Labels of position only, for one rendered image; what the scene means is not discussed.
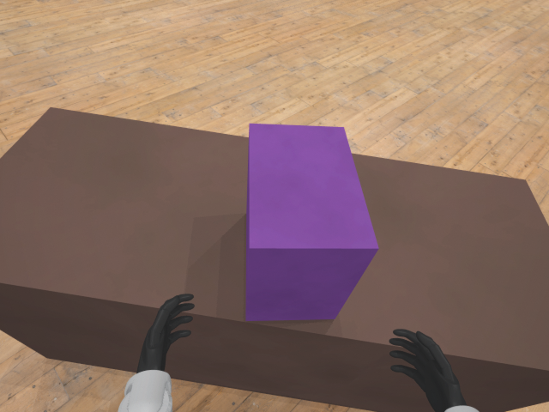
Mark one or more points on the left robot hand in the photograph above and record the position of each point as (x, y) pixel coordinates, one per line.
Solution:
(158, 339)

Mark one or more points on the robot left forearm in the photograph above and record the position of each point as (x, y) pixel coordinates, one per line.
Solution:
(148, 391)

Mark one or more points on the right robot hand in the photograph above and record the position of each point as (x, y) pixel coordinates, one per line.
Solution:
(434, 373)

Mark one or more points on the carton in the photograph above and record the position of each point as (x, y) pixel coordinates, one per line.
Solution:
(309, 236)

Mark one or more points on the pedestal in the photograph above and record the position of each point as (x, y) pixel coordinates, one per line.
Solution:
(103, 219)

